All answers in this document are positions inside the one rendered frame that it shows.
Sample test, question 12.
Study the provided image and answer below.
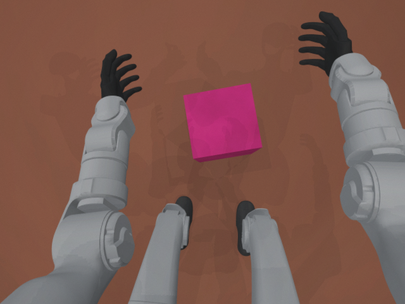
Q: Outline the right robot upper arm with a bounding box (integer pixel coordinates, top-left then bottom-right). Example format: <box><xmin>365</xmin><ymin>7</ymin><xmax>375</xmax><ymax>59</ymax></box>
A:
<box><xmin>340</xmin><ymin>161</ymin><xmax>405</xmax><ymax>304</ymax></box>

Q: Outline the left robot forearm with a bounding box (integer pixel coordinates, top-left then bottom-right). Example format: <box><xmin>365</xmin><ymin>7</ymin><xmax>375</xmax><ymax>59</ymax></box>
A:
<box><xmin>52</xmin><ymin>96</ymin><xmax>135</xmax><ymax>262</ymax></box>

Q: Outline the right robot hand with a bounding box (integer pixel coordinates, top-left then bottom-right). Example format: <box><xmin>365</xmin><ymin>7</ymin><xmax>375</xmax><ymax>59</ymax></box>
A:
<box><xmin>298</xmin><ymin>11</ymin><xmax>353</xmax><ymax>76</ymax></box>

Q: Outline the carton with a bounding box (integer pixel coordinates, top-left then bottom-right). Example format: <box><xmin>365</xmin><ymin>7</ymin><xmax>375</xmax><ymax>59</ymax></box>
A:
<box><xmin>184</xmin><ymin>83</ymin><xmax>262</xmax><ymax>162</ymax></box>

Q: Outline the left robot hand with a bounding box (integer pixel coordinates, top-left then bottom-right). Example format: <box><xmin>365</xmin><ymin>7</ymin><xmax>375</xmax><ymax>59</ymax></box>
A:
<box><xmin>101</xmin><ymin>49</ymin><xmax>142</xmax><ymax>102</ymax></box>

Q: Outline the left robot upper arm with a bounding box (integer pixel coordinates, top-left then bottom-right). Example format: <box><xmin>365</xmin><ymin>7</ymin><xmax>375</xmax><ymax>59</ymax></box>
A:
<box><xmin>0</xmin><ymin>210</ymin><xmax>135</xmax><ymax>304</ymax></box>

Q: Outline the robot left shin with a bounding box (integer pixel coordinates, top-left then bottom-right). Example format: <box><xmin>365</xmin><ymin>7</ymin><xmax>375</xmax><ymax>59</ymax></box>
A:
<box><xmin>156</xmin><ymin>203</ymin><xmax>186</xmax><ymax>222</ymax></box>

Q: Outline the right robot forearm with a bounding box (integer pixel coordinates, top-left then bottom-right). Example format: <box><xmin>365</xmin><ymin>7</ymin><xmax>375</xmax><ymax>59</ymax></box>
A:
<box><xmin>328</xmin><ymin>53</ymin><xmax>405</xmax><ymax>167</ymax></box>

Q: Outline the right robot foot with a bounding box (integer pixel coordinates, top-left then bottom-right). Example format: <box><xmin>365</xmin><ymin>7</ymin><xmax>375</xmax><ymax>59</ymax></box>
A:
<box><xmin>236</xmin><ymin>201</ymin><xmax>255</xmax><ymax>256</ymax></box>

